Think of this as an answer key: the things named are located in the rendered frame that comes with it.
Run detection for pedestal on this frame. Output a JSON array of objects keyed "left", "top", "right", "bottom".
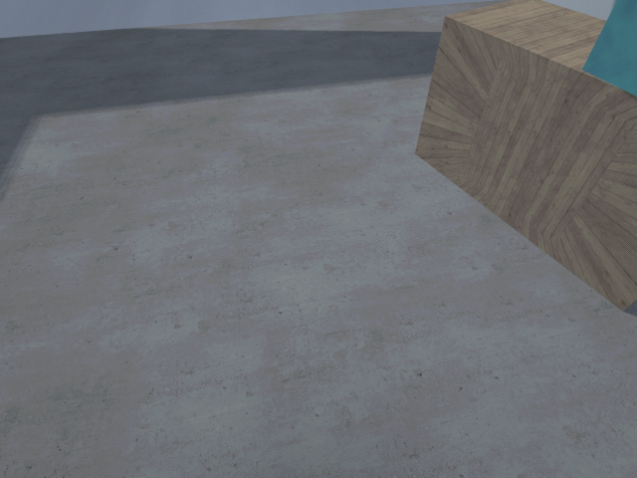
[{"left": 415, "top": 0, "right": 637, "bottom": 311}]

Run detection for carton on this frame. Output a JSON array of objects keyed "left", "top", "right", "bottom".
[{"left": 582, "top": 0, "right": 637, "bottom": 97}]

